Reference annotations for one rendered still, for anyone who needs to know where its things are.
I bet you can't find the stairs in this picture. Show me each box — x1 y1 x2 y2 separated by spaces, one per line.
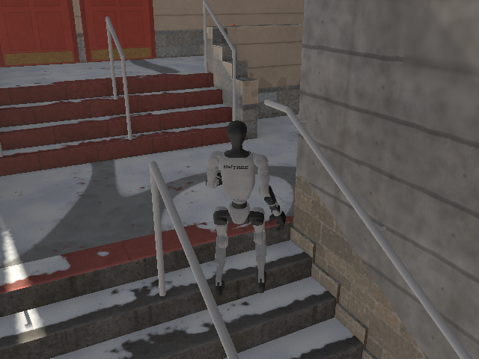
0 74 232 177
0 222 364 359

